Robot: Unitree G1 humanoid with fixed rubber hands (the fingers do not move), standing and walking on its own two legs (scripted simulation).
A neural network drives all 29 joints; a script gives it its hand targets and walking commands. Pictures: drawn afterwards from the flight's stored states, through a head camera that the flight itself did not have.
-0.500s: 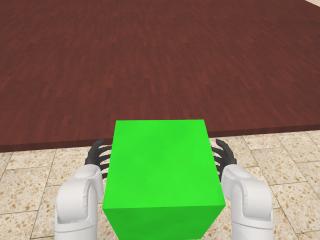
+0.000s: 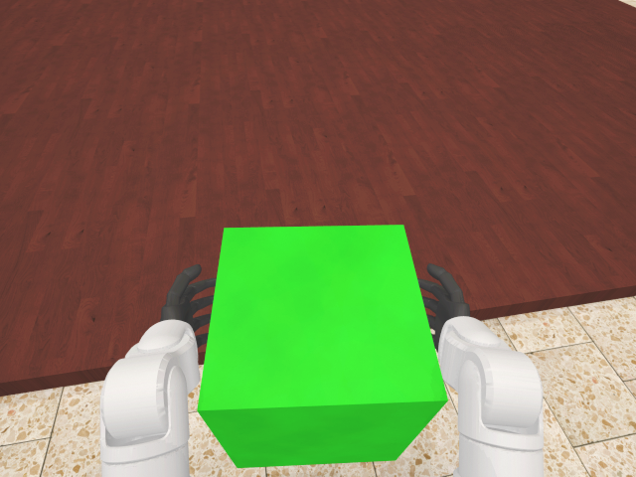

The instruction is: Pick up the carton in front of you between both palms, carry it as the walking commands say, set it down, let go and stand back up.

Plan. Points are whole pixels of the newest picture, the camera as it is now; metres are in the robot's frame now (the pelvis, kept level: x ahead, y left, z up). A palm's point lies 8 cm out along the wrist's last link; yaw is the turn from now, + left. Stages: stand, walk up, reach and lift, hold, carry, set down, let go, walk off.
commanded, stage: carry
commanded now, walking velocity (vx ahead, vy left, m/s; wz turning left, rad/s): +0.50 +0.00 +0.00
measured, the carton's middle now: (316, 352) +0.28 +0.00 +0.03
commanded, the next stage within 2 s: none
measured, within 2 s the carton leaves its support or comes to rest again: neither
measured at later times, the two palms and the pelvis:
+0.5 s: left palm (216, 86) +0.69 +0.15 +0.17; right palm (391, 88) +0.69 -0.15 +0.17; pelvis +0.32 +0.00 +0.00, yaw -1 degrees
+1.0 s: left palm (240, 21) +1.07 +0.14 +0.16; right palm (364, 23) +1.07 -0.16 +0.16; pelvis +0.68 +0.00 +0.00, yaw +1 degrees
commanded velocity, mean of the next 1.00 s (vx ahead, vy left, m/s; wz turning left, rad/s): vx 0.50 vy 0.00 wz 0.00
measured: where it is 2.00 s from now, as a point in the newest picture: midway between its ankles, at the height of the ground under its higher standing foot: (300, 212)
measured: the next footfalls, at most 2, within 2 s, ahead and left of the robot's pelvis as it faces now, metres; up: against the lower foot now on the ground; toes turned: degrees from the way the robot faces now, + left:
right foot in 0.02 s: +0.21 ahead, -0.09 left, +0.00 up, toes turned -12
left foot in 0.54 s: +0.52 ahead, +0.08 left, +0.00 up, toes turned +7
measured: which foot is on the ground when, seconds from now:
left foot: down 0.00-0.06, up 0.08-0.52, down 0.54-1.00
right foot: up 0.00-0.00, down 0.02-0.54, up 0.56-0.98, down 1.00-1.00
